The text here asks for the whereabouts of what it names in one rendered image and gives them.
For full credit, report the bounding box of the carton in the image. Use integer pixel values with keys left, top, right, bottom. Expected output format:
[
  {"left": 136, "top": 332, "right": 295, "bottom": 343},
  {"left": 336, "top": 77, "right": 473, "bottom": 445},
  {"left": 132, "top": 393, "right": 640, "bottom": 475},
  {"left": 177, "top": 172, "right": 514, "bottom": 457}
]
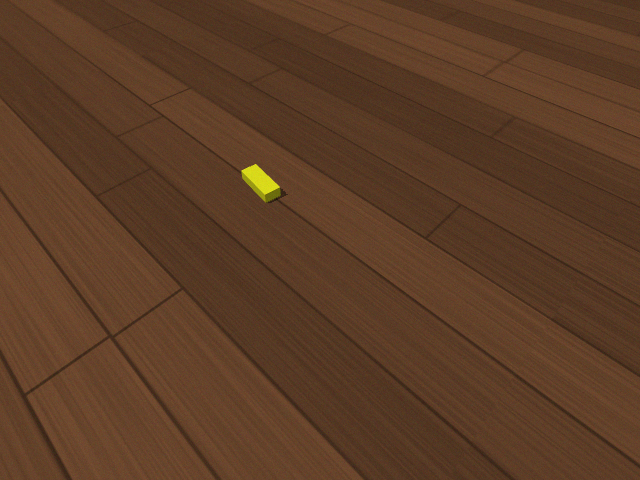
[{"left": 241, "top": 164, "right": 281, "bottom": 203}]

